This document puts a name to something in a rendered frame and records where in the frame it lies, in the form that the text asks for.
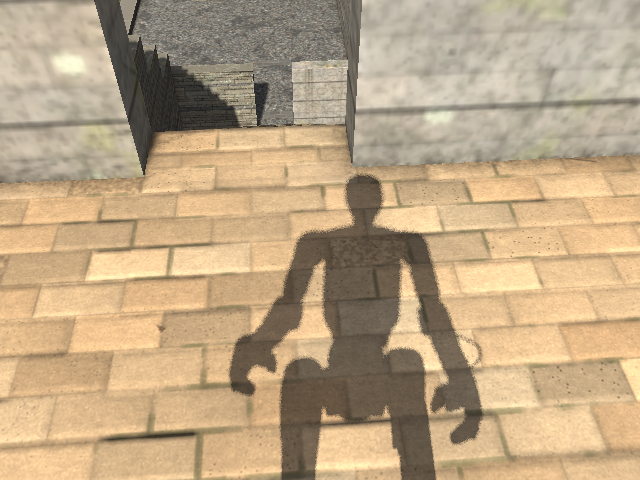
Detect stairs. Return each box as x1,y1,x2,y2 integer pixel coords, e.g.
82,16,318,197
181,124,335,131

